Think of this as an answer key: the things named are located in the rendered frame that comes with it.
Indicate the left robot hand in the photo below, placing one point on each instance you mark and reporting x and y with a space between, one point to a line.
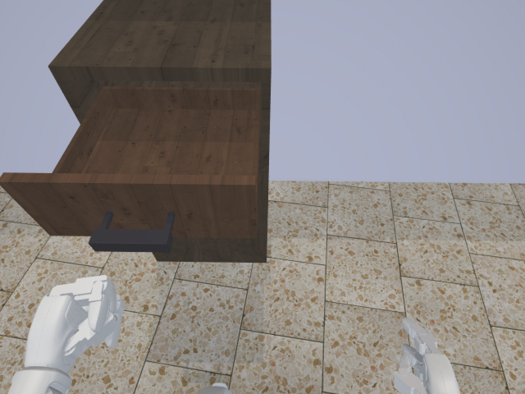
89 305

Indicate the cabinet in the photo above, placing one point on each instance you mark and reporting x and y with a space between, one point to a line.
178 43

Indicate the robot left forearm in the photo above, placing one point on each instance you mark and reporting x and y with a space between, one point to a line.
40 380

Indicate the right robot hand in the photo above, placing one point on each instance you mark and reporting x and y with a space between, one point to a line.
434 373

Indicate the handle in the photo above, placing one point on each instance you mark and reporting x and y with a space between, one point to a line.
132 240

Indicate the drawer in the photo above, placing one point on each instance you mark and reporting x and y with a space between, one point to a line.
142 152

